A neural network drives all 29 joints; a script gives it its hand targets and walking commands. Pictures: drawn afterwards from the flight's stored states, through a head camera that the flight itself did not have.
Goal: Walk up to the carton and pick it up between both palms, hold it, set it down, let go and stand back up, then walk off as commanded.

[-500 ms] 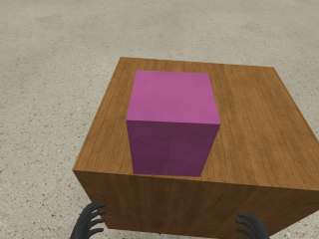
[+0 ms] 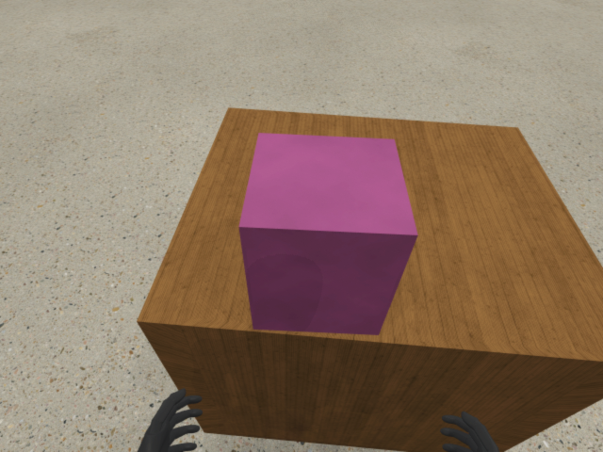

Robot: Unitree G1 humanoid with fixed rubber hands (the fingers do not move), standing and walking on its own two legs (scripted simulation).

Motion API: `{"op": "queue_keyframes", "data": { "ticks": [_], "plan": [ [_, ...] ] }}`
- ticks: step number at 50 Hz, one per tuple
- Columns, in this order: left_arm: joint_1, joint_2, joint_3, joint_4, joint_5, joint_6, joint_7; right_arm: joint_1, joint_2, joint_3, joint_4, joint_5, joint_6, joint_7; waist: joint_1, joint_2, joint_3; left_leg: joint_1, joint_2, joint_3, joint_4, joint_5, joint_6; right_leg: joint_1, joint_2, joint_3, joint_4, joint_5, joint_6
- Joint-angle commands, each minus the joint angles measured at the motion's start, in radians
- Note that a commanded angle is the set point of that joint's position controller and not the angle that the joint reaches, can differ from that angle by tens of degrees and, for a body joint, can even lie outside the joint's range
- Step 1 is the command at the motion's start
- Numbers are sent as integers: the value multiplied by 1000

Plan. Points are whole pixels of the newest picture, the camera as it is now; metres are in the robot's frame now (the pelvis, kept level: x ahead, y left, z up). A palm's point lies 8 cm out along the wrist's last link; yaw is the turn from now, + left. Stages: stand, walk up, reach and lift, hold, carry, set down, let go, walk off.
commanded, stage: let go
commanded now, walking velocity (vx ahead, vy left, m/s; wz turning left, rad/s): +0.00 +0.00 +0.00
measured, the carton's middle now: (321, 238) +0.45 +0.01 +0.03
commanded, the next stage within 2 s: stand in 0.14 s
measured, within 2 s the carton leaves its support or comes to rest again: neither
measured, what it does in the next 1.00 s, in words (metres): stands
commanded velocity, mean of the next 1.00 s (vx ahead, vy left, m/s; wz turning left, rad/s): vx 0.00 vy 0.00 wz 0.00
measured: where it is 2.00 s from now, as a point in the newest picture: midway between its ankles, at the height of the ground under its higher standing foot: outside the picture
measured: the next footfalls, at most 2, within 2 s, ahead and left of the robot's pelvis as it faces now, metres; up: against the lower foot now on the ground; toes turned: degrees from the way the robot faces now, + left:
right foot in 1.58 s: -0.17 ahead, -0.10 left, +0.00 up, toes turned +4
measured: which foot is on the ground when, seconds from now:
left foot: down 0.00-1.00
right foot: down 0.00-1.00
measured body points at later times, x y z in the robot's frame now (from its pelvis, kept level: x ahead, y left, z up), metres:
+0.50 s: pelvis +0.00 +0.00 +0.00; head +0.03 +0.02 +0.45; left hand +0.14 +0.28 -0.10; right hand +0.13 -0.28 -0.10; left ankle -0.04 +0.12 -0.74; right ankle +0.01 -0.12 -0.74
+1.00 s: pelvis -0.01 +0.00 +0.00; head +0.02 +0.01 +0.44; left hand +0.12 +0.29 -0.11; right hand +0.11 -0.29 -0.11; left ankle -0.04 +0.12 -0.74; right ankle +0.01 -0.12 -0.74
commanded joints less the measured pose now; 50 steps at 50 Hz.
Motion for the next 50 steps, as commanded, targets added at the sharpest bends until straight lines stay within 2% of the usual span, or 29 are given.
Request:
{"op": "queue_keyframes", "data": {
  "ticks": [1, 3, 4, 7, 8, 9, 11, 13, 14, 16, 17, 19, 20, 21, 22, 23, 25, 26, 28, 33, 37, 41, 42, 44, 45, 46, 47, 49, 50],
  "plan": [
    [-108, 124, 71, -18, 90, -36, -7, -96, -117, -73, -86, -89, -64, 0, 2, 80, -38, -94, -43, 81, -91, 238, -31, 132, 18, -17, -10, 125, -19],
    [-112, 114, 58, -4, 85, -37, -7, -107, -119, -78, -73, -87, -67, 6, -6, 78, -49, -113, -37, 77, -96, 215, -29, 137, 21, -20, -1, 116, -17],
    [-114, 116, 59, -28, 98, -40, -3, -101, -125, -86, -68, -87, -72, 6, 2, 118, -45, -98, -40, 84, -95, 248, -38, 132, 23, -20, 1, 124, -22],
    [-106, 125, 62, -2, 81, -44, -7, -93, -114, -70, -72, -84, -68, 4, -1, 81, -48, -104, -39, 84, -89, 239, -27, 132, 14, -17, -1, 138, -18],
    [-32, 330, 153, 83, 148, -109, -1, 12, -403, -109, -30, -125, 21, -16, 32, 99, -41, -184, 33, -23, -27, 337, 17, 57, -103, 69, 96, 188, -55],
    [-24, 326, 141, 111, 138, -136, 3, -27, -375, -117, -52, -117, 58, -26, 22, 52, -88, -121, 51, -25, -25, 292, 32, 37, -115, 74, 85, 177, -57],
    [-74, 274, 113, 124, 129, -168, -13, -35, -317, -87, -55, -113, 91, -30, -6, 58, -109, -120, 49, -38, -26, 204, 46, 4, -109, 79, 80, 92, -52],
    [-93, 265, 108, 137, 131, -182, -29, -21, -338, -85, -44, -107, 103, -20, 2, 105, -120, -140, 48, -47, -29, 122, 48, -2, -108, 95, 78, 43, -50],
    [-78, 284, 112, 156, 130, -189, -31, -33, -342, -87, -47, -105, 111, -13, -11, 70, -146, -114, 42, -44, -42, 88, 43, 5, -97, 79, 69, 35, -41],
    [-79, 272, 102, 174, 122, -204, -36, -36, -354, -89, -36, -106, 119, -14, -10, 89, -122, -153, 43, -41, -43, 134, 38, 21, -108, 82, 77, 95, -43],
    [-66, 304, 107, 190, 124, -205, -37, -41, -349, -84, -45, -104, 121, -9, 3, 43, -142, -140, 46, -45, -36, 142, 42, 23, -110, 78, 70, 107, -40],
    [-58, 304, 100, 222, 129, -218, -39, -31, -357, -77, -23, -105, 125, -10, -1, 116, -126, -135, 45, -49, -37, 165, 46, 15, -120, 99, 68, 140, -51],
    [-60, 325, 101, 235, 125, -216, -39, -2, -361, -77, -16, -96, 124, -11, -19, 71, -191, -94, 50, -43, -27, 186, 48, 37, -120, 92, 91, 165, -61],
    [-64, 328, 102, 236, 123, -214, -40, -20, -369, -77, -18, -94, 125, -9, -15, 96, -168, -105, 57, -71, -24, 198, 51, 31, -122, 91, 93, 176, -56],
    [-65, 329, 97, 255, 121, -210, -37, -25, -373, -75, -11, -99, 132, -6, -10, 76, -173, -97, 62, -64, -29, 223, 53, 46, -120, 86, 91, 171, -55],
    [-76, 315, 96, 250, 127, -211, -38, -39, -391, -74, -27, -103, 134, -9, -16, 122, -144, -124, 51, -60, -39, 210, 45, 36, -119, 83, 85, 163, -52],
    [-67, 322, 89, 262, 120, -222, -34, -2, -382, -68, 0, -93, 134, -16, -23, 74, -194, -58, 63, -63, -19, 327, 47, 38, -118, 80, 110, 230, -57],
    [-62, 334, 96, 272, 120, -218, -31, -25, -403, -78, -1, -102, 134, -15, -5, 116, -188, -55, 55, -53, -5, 349, 51, 30, -116, 79, 96, 230, -62],
    [-64, 341, 99, 282, 124, -216, -30, -28, -401, -79, -3, -91, 133, -15, -23, 98, -196, -43, 55, -53, 11, 369, 37, 39, -112, 71, 102, 291, -68],
    [-55, 350, 102, 300, 120, -221, -32, -34, -388, -72, 6, -91, 136, -17, -19, 127, -196, -66, 66, -61, -29, 279, 50, 69, -133, 100, 83, 228, -60],
    [-66, 353, 97, 316, 120, -223, -34, -12, -398, -70, 26, -97, 132, -17, -15, 80, -165, -84, 67, -75, -46, 257, 54, 62, -116, 77, 91, 171, -60],
    [-52, 354, 100, 332, 111, -220, -31, -21, -394, -63, 25, -85, 131, -23, -18, 172, -157, -65, 73, -65, -46, 319, 45, 62, -130, 93, 75, 234, -69],
    [-65, 359, 99, 334, 121, -219, -30, -30, -395, -67, 40, -93, 132, -20, -8, 107, -164, -57, 72, -78, -51, 313, 47, 72, -122, 81, 74, 205, -61],
    [-51, 355, 96, 339, 115, -218, -29, -52, -404, -69, 30, -95, 134, -17, -11, 123, -154, -47, 76, -71, -48, 306, 54, 50, -123, 89, 61, 219, -66],
    [-80, 428, 106, 353, 84, -197, -33, 10, -464, -95, 23, -80, 154, -19, -25, 112, -86, -115, 75, -47, 50, 608, 76, -37, -88, 102, 186, 492, -89],
    [-32, 420, 112, 354, 79, -189, -28, -6, -453, -95, -8, -78, 162, -22, -11, 143, -82, -113, 81, -48, 80, 602, 85, -72, -94, 95, 213, 490, -90],
    [-31, 417, 115, 341, 79, -187, -28, 20, -460, -96, -10, -81, 163, -25, -10, 108, -138, -96, 69, -31, 134, 614, 97, -44, -104, 108, 237, 543, -108],
    [-14, 412, 113, 316, 81, -177, -27, 45, -469, -100, -47, -81, 178, -25, -4, 120, -190, -95, 48, -22, 192, 627, 107, -16, -99, 110, 238, 498, -138],
    [0, 419, 112, 319, 87, -177, -26, 22, -459, -102, -55, -76, 181, -25, -1, 85, -217, -101, 55, -48, 235, 566, 118, -6, -117, 129, 245, 514, -152]
  ]
}}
